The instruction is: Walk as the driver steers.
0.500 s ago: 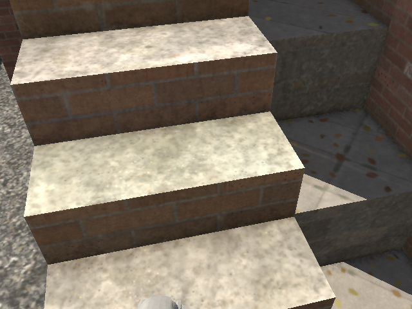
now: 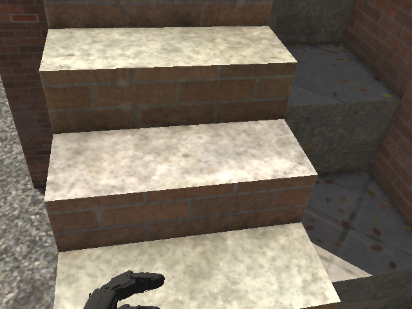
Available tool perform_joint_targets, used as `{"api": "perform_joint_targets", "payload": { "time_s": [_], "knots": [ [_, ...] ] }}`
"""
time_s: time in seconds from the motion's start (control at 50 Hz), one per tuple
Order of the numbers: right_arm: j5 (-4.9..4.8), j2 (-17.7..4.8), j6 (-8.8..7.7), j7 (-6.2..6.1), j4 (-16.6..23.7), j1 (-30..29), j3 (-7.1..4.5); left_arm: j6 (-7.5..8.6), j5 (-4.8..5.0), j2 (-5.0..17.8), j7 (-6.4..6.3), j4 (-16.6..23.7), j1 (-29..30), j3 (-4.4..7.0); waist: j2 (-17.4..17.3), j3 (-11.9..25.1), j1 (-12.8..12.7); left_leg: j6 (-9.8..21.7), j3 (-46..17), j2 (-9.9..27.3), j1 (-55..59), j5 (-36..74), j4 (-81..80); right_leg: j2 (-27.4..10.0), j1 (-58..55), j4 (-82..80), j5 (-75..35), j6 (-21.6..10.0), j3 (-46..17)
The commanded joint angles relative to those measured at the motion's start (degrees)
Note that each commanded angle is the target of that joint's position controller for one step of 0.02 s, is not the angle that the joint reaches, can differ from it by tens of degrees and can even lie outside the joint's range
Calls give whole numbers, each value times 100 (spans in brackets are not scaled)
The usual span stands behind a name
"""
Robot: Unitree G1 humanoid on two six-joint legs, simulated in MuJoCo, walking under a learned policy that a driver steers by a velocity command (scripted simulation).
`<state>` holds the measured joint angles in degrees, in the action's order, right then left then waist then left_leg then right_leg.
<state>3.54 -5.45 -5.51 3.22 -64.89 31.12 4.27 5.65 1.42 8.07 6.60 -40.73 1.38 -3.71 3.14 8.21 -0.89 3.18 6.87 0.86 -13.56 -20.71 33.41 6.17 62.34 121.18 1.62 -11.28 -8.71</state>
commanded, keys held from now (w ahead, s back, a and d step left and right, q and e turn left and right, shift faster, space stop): w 1.00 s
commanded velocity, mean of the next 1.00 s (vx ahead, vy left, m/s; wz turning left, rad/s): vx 0.50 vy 0.00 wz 0.00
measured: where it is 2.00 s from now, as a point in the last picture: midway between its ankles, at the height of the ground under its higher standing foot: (170, 77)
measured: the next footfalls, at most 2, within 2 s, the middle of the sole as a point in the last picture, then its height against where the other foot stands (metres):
right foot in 0.26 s outside the picture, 0.19 m higher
left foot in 0.78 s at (145, 291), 0.19 m higher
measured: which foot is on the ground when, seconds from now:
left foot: down 0.00-0.28, up 0.30-0.76, down 0.78-1.00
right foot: up 0.00-0.24, down 0.26-0.82, up 0.84-1.00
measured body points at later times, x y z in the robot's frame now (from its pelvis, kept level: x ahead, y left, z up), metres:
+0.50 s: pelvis +0.24 -0.01 +0.18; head +0.19 -0.01 +0.63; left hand +0.22 +0.21 +0.02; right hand +0.38 -0.24 +0.08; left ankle +0.22 +0.14 -0.25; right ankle +0.27 -0.11 -0.54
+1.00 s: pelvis +0.45 +0.09 +0.34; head +0.39 +0.09 +0.79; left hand +0.62 +0.31 +0.26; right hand +0.44 -0.13 +0.18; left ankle +0.46 +0.15 -0.35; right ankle +0.39 -0.08 -0.12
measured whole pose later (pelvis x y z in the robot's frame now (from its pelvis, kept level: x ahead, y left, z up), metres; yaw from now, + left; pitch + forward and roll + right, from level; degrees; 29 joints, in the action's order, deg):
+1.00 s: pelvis +0.45 +0.09 +0.34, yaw +0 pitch +1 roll +1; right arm 3.3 -9.8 -3.5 2.6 -63.9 23.9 2.1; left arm 5.4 0.9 11.7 6.3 -46.9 -7.8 -1.9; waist 1.3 9.3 -1.8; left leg 5.4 8.8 -1.5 -24.7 -25.2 49.9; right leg 5.4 43.6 111.8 2.3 -12.7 -10.8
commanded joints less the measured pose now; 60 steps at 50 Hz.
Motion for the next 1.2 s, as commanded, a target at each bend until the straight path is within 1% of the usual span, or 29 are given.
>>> {"api": "perform_joint_targets", "payload": {
  "time_s": [0.02, 0.1, 0.16, 0.18, 0.2, 0.24, 0.26, 0.28, 0.3, 0.32, 0.34, 0.38, 0.42, 0.5, 0.58, 0.64, 0.7, 0.74, 0.78, 0.8, 0.82, 0.84, 0.86, 0.9, 0.96, 1.04, 1.08, 1.16, 1.2],
  "knots": [
    [-3, -75, -94, -52, 478, -339, 48, -110, 24, -308, -150, -58, -175, -187, -385, -982, -141, 746, -896, 1216, -88, 1502, -1513, -110, 1418, 702, -72, 308, 267],
    [36, -139, -1, -114, 426, 227, -1, -73, 104, -406, -210, 440, 1069, -286, -757, -976, 437, 685, -1114, 1374, 778, 1403, -1598, -371, 2397, -5, -317, 561, 706],
    [-98, -122, 15, -358, 233, 621, -28, -114, 161, -564, -293, 1037, 2194, -456, -1264, -1106, 660, 661, -1306, 1418, 833, 1788, -2473, -774, 2051, -1474, 164, 861, 1499],
    [-321, -425, 97, -483, 354, 195, -122, -75, 187, -630, -260, 1234, 2641, -632, -1403, -1215, 606, 693, -846, 1407, 13, 2507, -3582, -1041, 599, -3277, 1226, 851, 2059],
    [-403, -345, 108, -499, 135, 251, -98, -63, 190, -591, -261, 1251, 2721, -620, -1270, -989, 446, 622, -417, 1157, -476, 4383, -3641, -796, -1249, -4330, 1323, 720, 2622],
    [-161, -1048, -102, -390, -15, 415, -198, -2, 17, 151, -293, 657, 973, -157, -2714, 243, -227, 817, -167, 1477, 1094, 12080, -1948, 92, -3126, -4849, 2032, 387, 2854],
    [-71, -1338, -65, -424, 21, -151, -288, -38, -17, 519, -296, 272, -152, 62, -3124, 634, -956, 805, -221, 1550, 1885, 12921, -992, -218, -3430, -5472, 1740, 225, 2086],
    [25, -1343, -29, -399, -25, -111, -361, -93, -176, 898, -257, -96, -1371, 239, -2477, 1364, -1220, 707, -399, 1430, 1184, 12168, 156, -692, -4936, -5786, 911, -209, 663],
    [-185, -935, -21, -250, -116, 315, -417, -291, -249, 1271, -322, -486, -2110, 431, -946, 1983, -1000, 589, -774, 704, -232, 9634, 1705, -1472, -6193, -7844, 2076, -810, -2024],
    [-148, -398, -22, -59, -12, -264, -295, -627, -231, 1577, -400, -899, -2532, 582, 477, 1907, -916, 347, -981, -515, -1541, 2379, 4014, -2223, -6722, -10455, 3590, -1126, -4136],
    [-184, -243, -95, 184, 382, -1235, -373, -677, -365, 1129, -425, -1086, -2215, 414, 444, 1598, -757, 316, -1882, -800, -2261, 1657, 7462, -2562, -5724, -10974, 4039, -793, -4748],
    [-215, -22, -157, 337, 1374, -2407, -288, -511, -344, -200, -260, -1501, -1231, 7, -233, -333, 177, 725, -1925, -458, -3585, 1615, 8828, -2185, -3632, -10141, 3743, -143, -2489],
    [-242, 69, -191, 321, 1654, -2151, -159, -321, -368, -612, -241, -2026, -1414, -112, -391, -747, 612, 1031, -1896, -402, -4315, 1139, 9085, -1657, -3661, -9855, 2274, 286, -724],
    [-478, 382, -21, 107, 1655, -2032, 114, -257, -612, -353, -265, -2084, -1746, -154, -116, -936, 698, 767, -1403, -535, -5756, 888, 10018, -1871, -3767, -10253, 1583, 280, 221],
    [-417, 164, 139, -157, 1951, -2453, 251, -384, -447, 13, -283, -1998, -1825, -186, -96, -1137, 656, 280, -1508, -306, -7016, 1339, 10733, -2098, -3735, -10488, 1823, 277, 239],
    [-534, 52, 78, -218, 2609, -3805, 410, -348, -352, 242, -389, -1964, -2245, -161, 190, -993, 169, -52, -785, 42, -7193, 1285, 9525, -2109, -4106, -11102, 1691, 106, 297],
    [-407, 45, 81, -162, 2652, -3996, 538, -520, -233, 563, -654, -1835, -2186, 4, 158, -382, 181, 4, 49, 592, -4618, 944, 7061, -2145, -4119, -12095, 116, 32, 923],
    [-428, -219, 31, -91, 2634, -3877, 369, -493, 74, 939, -680, -1906, -2470, 132, 471, 47, 320, 315, 689, 64, -2467, 150, 5047, -1935, -4463, -11928, -3265, -32, 1446],
    [-372, -667, 48, 6, 2353, -2777, 39, -512, -37, 1389, -770, -2088, -2640, 224, 1533, 419, 965, 512, 501, -379, -2213, -952, 3742, -2158, -6499, -10397, -7094, -28, 1423],
    [-241, -829, 86, 134, 2234, -2255, -59, -478, -138, 1344, -802, -2079, -2607, 263, 1802, 616, 1087, 673, -333, -221, -1868, -1103, 2981, -2169, -6881, -9385, -7335, 16, 1325],
    [-114, -1407, 130, 252, 1938, -1503, -292, -387, -199, 872, -785, -1971, -2888, 203, 475, 1095, 918, 1149, -2267, 631, -699, -150, 2131, -1880, -5863, -8137, -6063, 72, 1250],
    [-140, -1780, 320, 178, 1497, -690, -490, -325, -95, 272, -585, -1752, -2509, 153, -1052, 1397, 1058, 1673, -5174, 1329, 312, -2869, -899, -1033, -4220, -6729, -1984, 46, 912],
    [-12, -1669, 439, 17, 927, 78, -506, -267, 2, 375, -404, -1268, -1264, 264, -1600, 1147, 1235, 1572, -7011, 1804, 639, -4308, -2623, -175, -2799, -3998, 243, 144, 221],
    [101, -261, 307, -51, 753, -1091, -82, -16, 28, -47, 4, -331, -233, 186, -1276, -710, 293, 943, -5429, 1705, -1031, -2750, -1975, -151, -1308, -1213, 498, 31, -856],
    [-24, 677, 57, 20, 408, -1508, 105, 117, -75, -159, 82, -110, -689, 16, -243, -981, -456, 582, -2997, 1126, -1542, -850, -1036, -220, -859, -190, 143, -287, -796],
    [-8, 269, -27, 78, 523, -1219, 73, 31, -14, -125, -57, -229, -1014, -127, 29, -1036, -611, 472, -1376, 1000, -775, 1086, -1225, -154, 189, -97, 25, -47, -469],
    [-41, 52, -79, 5, 556, -945, 25, -5, -61, -105, -146, -47, -318, -183, -53, -1063, -342, 529, -840, 889, -843, 1263, -1463, -129, 481, -667, -363, 217, 115],
    [-55, -191, -92, -58, 379, -16, -4, -83, 32, -303, -368, 9, 305, -218, -714, -976, 208, 633, -1105, 1066, 75, 1527, -1487, -259, 1521, -325, -523, 600, 612],
    [15, -117, -46, -116, 344, 311, 1, -46, 122, -493, -287, 141, 800, -275, -995, -909, 473, 573, -1469, 1253, 1068, 1569, -1350, -360, 2519, -227, -446, 648, 611]
  ]
}}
